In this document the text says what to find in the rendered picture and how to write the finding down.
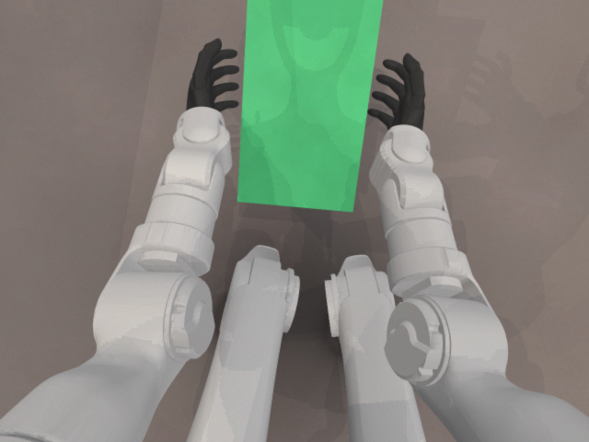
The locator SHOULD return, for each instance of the robot left forearm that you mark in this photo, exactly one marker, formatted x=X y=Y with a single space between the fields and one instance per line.
x=177 y=234

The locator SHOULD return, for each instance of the right robot upper arm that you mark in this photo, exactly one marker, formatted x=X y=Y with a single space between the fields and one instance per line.
x=454 y=354

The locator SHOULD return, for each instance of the left robot hand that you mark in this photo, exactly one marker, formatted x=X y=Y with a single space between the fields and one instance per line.
x=202 y=92

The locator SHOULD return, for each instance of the carton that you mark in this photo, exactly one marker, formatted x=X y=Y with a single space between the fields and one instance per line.
x=307 y=78

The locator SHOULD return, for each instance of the left robot shin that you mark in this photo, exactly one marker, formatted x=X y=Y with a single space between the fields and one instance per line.
x=242 y=270

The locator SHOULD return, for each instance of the right robot hand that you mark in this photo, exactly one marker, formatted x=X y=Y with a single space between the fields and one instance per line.
x=410 y=108

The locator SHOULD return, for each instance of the left robot thigh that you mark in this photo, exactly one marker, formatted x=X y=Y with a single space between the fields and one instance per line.
x=236 y=400

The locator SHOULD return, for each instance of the robot right forearm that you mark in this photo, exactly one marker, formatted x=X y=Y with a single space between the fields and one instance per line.
x=424 y=259

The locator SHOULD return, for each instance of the left robot upper arm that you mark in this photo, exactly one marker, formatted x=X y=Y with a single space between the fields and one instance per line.
x=147 y=326

